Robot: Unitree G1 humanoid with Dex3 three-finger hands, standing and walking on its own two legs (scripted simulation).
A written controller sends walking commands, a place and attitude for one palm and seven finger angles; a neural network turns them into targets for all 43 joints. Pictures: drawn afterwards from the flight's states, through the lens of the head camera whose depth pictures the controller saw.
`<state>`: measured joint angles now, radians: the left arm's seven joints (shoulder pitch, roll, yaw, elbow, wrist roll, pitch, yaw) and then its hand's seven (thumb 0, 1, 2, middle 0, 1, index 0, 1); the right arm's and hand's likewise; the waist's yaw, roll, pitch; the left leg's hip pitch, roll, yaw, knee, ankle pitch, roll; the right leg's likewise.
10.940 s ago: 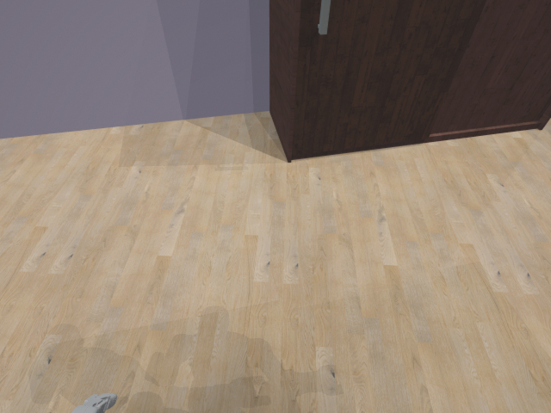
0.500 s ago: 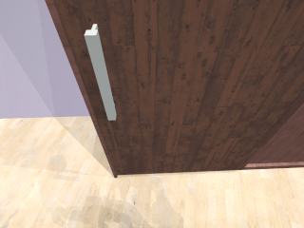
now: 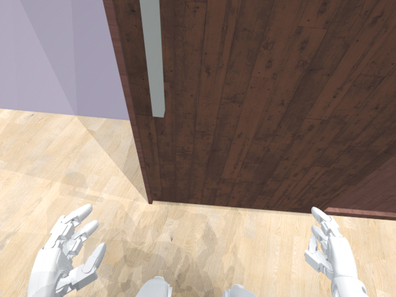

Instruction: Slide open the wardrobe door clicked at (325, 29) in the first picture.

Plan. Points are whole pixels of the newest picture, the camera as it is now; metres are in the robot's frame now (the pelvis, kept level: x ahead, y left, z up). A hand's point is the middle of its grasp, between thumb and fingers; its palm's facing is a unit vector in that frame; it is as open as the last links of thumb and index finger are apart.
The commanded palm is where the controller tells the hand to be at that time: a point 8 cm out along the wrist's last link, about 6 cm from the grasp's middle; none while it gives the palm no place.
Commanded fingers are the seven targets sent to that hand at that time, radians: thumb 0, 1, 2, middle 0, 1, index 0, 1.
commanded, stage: raise the hand with hooked fingers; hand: left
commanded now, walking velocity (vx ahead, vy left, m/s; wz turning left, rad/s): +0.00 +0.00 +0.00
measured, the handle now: (156, 52) +0.55 +0.17 +0.18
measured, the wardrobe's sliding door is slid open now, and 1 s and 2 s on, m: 0.00 0.00 0.00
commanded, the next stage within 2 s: move the hooked fingers beside the handle in 1.62 s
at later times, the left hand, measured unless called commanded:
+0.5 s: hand (65, 201) +0.24 +0.26 +0.09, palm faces +0.13 -0.99 -0.08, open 11.9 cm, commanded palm +0.21 +0.30 +0.09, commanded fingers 0.00 -0.27 0.40 -0.28 -1.05 -0.28 -1.05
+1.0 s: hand (50, 159) +0.28 +0.28 +0.14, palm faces +0.09 -0.99 -0.06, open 13.9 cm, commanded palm +0.26 +0.33 +0.14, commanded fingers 0.00 -0.50 0.30 -0.30 -1.20 -0.30 -1.20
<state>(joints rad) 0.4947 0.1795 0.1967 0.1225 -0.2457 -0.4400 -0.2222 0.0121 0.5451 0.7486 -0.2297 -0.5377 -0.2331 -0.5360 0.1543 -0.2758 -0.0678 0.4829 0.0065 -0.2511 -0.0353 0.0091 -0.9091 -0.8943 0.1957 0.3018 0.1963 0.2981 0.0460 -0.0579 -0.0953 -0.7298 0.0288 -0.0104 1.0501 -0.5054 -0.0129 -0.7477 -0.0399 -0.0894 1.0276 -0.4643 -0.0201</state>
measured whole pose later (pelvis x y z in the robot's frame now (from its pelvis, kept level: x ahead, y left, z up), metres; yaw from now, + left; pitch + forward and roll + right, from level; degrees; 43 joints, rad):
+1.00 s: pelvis +0.03 +0.02 +0.04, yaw +0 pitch +6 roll -2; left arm 0.10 0.36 0.38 0.14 -0.34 -0.13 -0.38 -0.01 -0.48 0.31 -0.30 -1.19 -0.30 -1.19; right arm 0.25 -0.24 0.06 0.58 0.04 -0.25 -0.10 0.01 -0.90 -0.89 0.20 0.30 0.20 0.30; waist 0.04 0.04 -0.07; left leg -0.46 0.02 0.00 0.79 -0.43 0.01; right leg -0.46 -0.03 -0.09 0.72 -0.36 0.01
